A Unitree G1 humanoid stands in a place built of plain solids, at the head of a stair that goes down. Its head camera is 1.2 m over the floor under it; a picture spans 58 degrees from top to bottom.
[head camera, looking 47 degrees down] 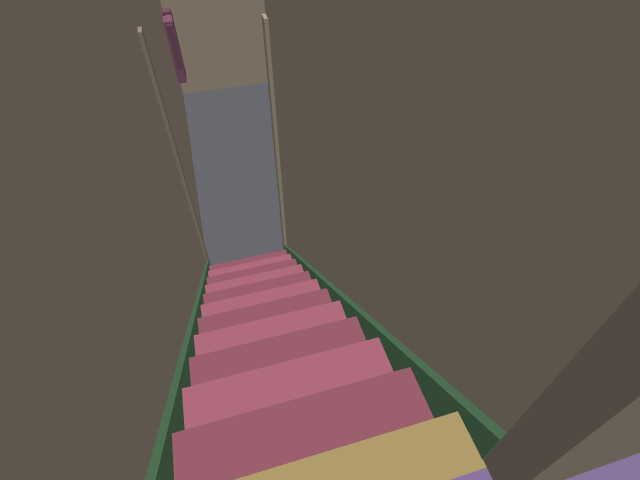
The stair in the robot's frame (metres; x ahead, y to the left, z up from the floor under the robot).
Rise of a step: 0.20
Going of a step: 0.24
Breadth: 0.81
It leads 16 degrees to the left of straight ahead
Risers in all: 12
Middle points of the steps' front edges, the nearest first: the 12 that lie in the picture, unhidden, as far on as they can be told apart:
0.36 0.01 0.00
0.59 0.07 -0.20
0.83 0.14 -0.41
1.06 0.21 -0.61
1.30 0.28 -0.81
1.54 0.35 -1.02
1.77 0.41 -1.22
2.01 0.48 -1.42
2.24 0.55 -1.62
2.48 0.62 -1.83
2.71 0.68 -2.03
2.95 0.75 -2.23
